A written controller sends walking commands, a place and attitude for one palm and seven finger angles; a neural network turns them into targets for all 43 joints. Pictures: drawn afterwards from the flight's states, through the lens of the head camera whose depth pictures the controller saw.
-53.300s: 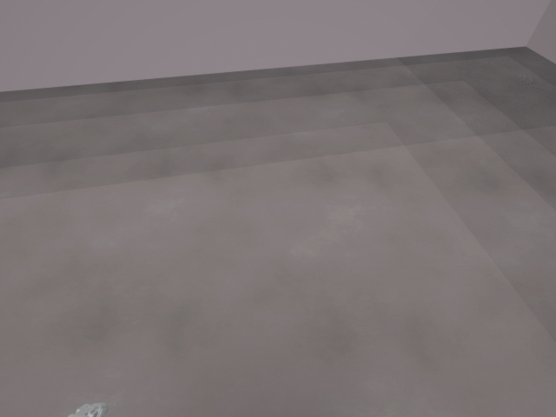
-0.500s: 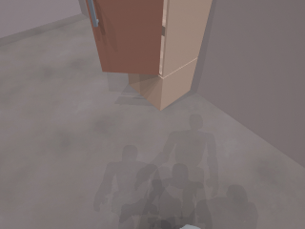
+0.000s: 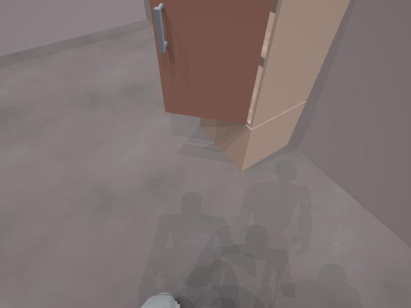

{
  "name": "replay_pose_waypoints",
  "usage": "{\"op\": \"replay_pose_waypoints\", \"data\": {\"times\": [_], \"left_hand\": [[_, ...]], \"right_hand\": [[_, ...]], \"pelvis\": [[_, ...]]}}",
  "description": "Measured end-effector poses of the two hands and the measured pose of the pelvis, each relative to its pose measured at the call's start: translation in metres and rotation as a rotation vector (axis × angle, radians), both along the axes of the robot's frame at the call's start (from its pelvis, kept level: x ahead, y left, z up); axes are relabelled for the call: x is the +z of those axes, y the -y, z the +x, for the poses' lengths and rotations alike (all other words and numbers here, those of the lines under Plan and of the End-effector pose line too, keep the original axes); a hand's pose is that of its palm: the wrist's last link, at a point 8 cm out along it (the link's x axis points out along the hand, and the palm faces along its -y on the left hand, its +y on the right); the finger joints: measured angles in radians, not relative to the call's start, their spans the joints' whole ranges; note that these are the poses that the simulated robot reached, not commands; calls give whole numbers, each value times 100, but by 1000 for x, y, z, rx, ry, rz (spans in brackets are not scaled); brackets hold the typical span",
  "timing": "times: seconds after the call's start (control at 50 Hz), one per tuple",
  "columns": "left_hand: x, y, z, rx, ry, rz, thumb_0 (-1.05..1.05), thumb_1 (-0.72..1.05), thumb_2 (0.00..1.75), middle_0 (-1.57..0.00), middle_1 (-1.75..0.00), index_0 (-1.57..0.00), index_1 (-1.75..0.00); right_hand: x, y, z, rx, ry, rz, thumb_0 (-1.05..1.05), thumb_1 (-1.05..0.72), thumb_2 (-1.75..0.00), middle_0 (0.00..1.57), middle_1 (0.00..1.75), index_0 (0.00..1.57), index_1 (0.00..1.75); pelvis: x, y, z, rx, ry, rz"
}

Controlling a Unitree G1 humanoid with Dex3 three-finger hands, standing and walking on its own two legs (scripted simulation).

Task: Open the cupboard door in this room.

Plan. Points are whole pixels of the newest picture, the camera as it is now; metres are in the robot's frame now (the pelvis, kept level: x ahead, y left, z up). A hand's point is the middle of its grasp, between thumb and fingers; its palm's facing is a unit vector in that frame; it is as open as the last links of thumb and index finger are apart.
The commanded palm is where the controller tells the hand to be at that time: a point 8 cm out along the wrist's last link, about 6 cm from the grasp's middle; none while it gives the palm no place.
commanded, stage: take the last steps up to it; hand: left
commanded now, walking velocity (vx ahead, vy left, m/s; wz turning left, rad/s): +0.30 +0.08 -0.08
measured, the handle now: (161, 28) +0.95 +0.26 +0.05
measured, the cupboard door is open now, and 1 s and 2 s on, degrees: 45 45 45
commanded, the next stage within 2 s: come to a stop and stand still in 0.72 s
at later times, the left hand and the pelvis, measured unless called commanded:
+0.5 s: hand (142, 227) +0.31 +0.20 -0.15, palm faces -0.04 -0.97 -0.23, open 7.4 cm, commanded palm none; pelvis +0.19 +0.02 -0.01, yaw -3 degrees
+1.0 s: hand (129, 208) +0.37 +0.26 -0.18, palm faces -0.03 -0.99 -0.17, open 7.4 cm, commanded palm none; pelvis +0.35 +0.08 +0.00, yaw -5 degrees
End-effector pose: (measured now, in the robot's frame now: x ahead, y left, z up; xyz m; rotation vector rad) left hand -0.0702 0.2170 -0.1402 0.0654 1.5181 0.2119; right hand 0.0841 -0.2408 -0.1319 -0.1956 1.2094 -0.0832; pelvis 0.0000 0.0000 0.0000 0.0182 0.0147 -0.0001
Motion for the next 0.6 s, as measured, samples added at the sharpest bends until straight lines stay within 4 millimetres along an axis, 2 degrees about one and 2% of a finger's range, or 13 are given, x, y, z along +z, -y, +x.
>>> {"op": "replay_pose_waypoints", "data": {"times": [0.06,0.12,0.18,0.26,0.36,0.42,0.46,0.5,0.56,0.6], "left_hand": [[-17,-19,8,10,-69,-17,1,91,90,-21,-30,-20,-30],[-20,-38,43,-22,-68,-5,1,91,90,-21,-30,-20,-30],[-13,-51,101,-61,19,13,1,91,90,-20,-29,-19,-30],[1,-56,192,-123,176,31,1,91,90,-20,-29,-19,-30],[14,-47,297,-203,343,48,1,91,90,-20,-29,-19,-30],[14,-37,347,-237,419,65,0,91,90,-20,-29,-19,-30],[15,-32,366,-238,445,67,0,91,90,-20,-29,-19,-30],[16,-30,372,-230,435,64,0,91,90,-20,-29,-19,-30],[16,-28,369,-207,368,49,0,91,90,-20,-29,-19,-30],[16,-35,366,-176,327,60,-1,94,90,-21,-30,-20,-30]], "right_hand": [[-8,-20,44,15,82,-25,1,-91,-90,20,30,20,30],[-8,-37,59,-7,98,-24,0,-91,-90,20,30,20,30],[-7,-49,57,-49,64,-9,0,-91,-90,20,30,20,30],[-5,-44,47,-106,-3,-17,-1,-95,-90,20,30,21,30],[-17,-40,30,-162,-138,10,0,-93,-90,20,30,20,30],[-31,-36,26,-192,-214,32,0,-92,-90,20,30,20,30],[-34,-35,32,-196,-257,40,0,-92,-90,20,30,20,30],[-30,-34,47,-200,-268,40,1,-92,-90,20,30,20,30],[-19,-34,84,-202,-232,37,1,-91,-90,20,30,20,30],[-12,-36,112,-195,-196,37,1,-91,-90,20,30,20,30]], "pelvis": [[-17,-21,26,-10,3,-20],[-16,-30,45,-30,9,-6],[-8,-35,64,-43,6,0],[0,-40,93,-55,5,6],[-2,-34,133,-64,16,22],[-12,-26,160,-66,26,31],[-13,-23,174,-60,32,11],[-9,-22,187,-58,33,2],[0,-23,209,-58,23,-5],[5,-24,223,-57,14,-5]]}}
